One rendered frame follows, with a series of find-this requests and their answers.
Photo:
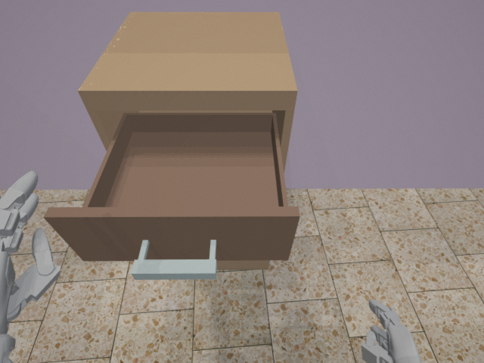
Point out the robot left hand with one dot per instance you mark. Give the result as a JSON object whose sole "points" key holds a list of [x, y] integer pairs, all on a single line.
{"points": [[16, 207]]}

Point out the handle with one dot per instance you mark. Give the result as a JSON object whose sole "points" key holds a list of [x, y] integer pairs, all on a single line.
{"points": [[174, 269]]}

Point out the drawer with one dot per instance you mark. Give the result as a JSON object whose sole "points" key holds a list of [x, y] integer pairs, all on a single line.
{"points": [[181, 180]]}

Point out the cabinet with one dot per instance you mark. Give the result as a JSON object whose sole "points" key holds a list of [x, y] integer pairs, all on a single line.
{"points": [[194, 62]]}

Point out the left robot forearm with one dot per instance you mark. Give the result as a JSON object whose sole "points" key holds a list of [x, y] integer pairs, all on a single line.
{"points": [[7, 344]]}

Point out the robot right hand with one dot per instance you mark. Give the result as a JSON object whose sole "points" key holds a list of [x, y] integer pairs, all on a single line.
{"points": [[397, 345]]}

